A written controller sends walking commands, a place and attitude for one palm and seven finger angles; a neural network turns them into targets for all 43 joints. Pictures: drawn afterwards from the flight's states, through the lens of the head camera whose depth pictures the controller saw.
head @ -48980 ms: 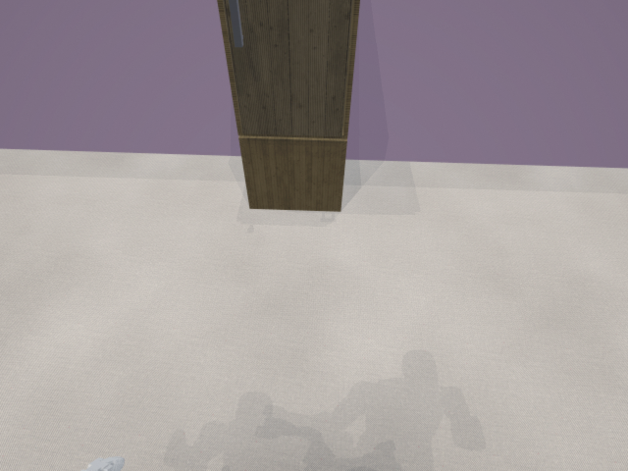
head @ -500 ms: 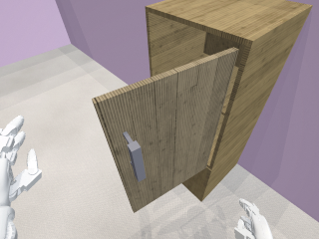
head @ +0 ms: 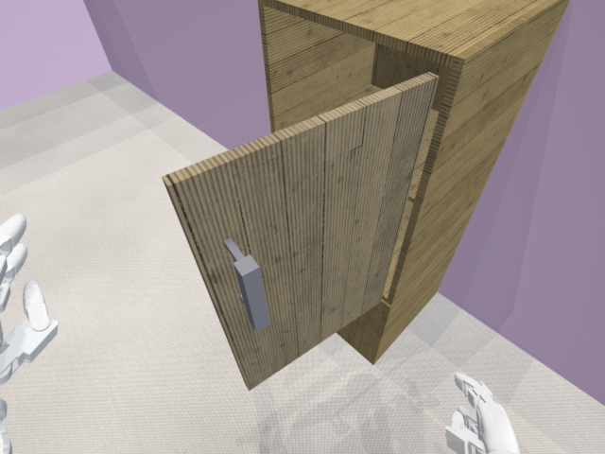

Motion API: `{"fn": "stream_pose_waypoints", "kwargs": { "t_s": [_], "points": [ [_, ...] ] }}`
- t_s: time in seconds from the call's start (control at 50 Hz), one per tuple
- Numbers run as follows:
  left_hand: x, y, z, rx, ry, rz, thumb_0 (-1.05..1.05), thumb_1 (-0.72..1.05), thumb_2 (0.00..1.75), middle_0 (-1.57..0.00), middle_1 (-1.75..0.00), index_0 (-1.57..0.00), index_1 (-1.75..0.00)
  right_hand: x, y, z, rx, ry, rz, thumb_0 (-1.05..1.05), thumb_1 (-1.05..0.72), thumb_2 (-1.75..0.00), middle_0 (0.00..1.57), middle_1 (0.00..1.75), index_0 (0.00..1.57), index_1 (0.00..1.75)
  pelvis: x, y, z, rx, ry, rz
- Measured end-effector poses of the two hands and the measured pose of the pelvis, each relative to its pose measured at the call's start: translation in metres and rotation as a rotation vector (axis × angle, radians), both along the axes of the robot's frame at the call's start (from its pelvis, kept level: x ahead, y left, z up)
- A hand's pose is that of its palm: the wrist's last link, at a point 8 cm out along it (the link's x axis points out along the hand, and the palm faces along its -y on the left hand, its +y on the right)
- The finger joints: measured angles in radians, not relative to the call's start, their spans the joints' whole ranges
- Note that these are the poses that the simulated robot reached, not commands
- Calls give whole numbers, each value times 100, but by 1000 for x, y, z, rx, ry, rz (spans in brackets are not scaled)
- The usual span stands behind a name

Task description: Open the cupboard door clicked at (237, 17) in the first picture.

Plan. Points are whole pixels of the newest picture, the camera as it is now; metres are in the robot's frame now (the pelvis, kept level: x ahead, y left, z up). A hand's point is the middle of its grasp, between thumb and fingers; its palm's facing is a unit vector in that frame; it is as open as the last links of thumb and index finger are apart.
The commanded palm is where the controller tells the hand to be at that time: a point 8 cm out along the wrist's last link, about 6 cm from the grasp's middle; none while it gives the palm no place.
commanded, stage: step back with the hand held close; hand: left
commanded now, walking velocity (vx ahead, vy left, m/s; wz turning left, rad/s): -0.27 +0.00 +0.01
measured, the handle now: (246, 286) +0.31 +0.11 +0.06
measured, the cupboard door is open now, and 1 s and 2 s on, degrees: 79 79 79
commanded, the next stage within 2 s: stop stepping back and stand still in 0.92 s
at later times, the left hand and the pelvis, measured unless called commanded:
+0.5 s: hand out of the picture +0.11 +0.29 +0.15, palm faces +0.44 -0.76 -0.47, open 7.4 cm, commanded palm +0.05 +0.32 +0.17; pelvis -0.09 +0.02 -0.02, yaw +0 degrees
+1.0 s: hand out of the picture +0.01 +0.30 +0.16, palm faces +0.44 -0.75 -0.49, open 7.4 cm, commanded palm -0.07 +0.33 +0.17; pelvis -0.19 +0.02 -0.01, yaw +4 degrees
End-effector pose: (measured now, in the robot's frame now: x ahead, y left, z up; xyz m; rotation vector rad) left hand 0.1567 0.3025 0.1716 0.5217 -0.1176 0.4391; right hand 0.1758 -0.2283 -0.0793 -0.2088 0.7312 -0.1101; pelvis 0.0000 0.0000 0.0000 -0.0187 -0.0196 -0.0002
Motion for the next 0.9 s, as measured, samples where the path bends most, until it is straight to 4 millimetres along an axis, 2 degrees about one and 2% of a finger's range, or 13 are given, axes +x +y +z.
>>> {"fn": "stream_pose_waypoints", "kwargs": {
  "t_s": [0.1, 0.2, 0.32, 0.48, 0.62, 0.74, 0.8, 0.9],
  "points": [
    [-3, 0, -6, 15, 48, -58, 1, 89, 90, -21, -30, -21, -30, -17, -6, 3, -27, 21, -59, 1, -90, -90, 20, 30, 20, 30, -13, 9, 0, 4, 19, -14],
    [-15, 6, -6, 42, 43, -97, 1, 89, 90, -21, -30, -21, -30, -41, -5, 7, -52, 34, -92, 1, -90, -90, 20, 30, 20, 30, -30, 16, -2, 5, 24, -20],
    [-43, 15, 0, 83, -16, -100, 1, 89, 90, -21, -30, -21, -30, -70, 3, 7, -60, 21, -83, 1, -90, -90, 20, 30, 20, 30, -56, 21, -8, 5, 19, -16],
    [-88, 19, -3, 87, -89, -51, 1, 89, 90, -21, -30, -21, -30, -107, 14, -8, -49, 5, -42, 1, -90, -90, 20, 30, 20, 30, -88, 23, -18, -10, 6, -1],
    [-111, 21, 3, 90, -154, -50, 1, 89, 90, -21, -30, -21, -30, -139, 19, -13, -58, 22, -30, 1, -90, -90, 20, 30, 20, 30, -112, 25, -19, -24, -1, 21],
    [-140, 20, 9, 169, -167, -25, 1, 89, 90, -21, -30, -21, -30, -152, 17, -19, -35, 4, 3, 1, -90, -90, 20, 30, 20, 30, -128, 13, -24, -20, 14, 66],
    [-155, 15, 6, 127, -147, -15, 1, 89, 90, -21, -30, -21, -30, -157, 14, -21, -23, 21, 23, 1, -90, -90, 20, 30, 20, 30, -143, 10, -21, -22, 15, 65],
    [-175, 13, 3, 84, -103, -34, 1, 89, 90, -21, -30, -21, -30, -166, 14, -6, -48, 46, 22, 1, -90, -90, 20, 30, 20, 30, -161, 14, -10, 19, 33, 52]
  ]
}}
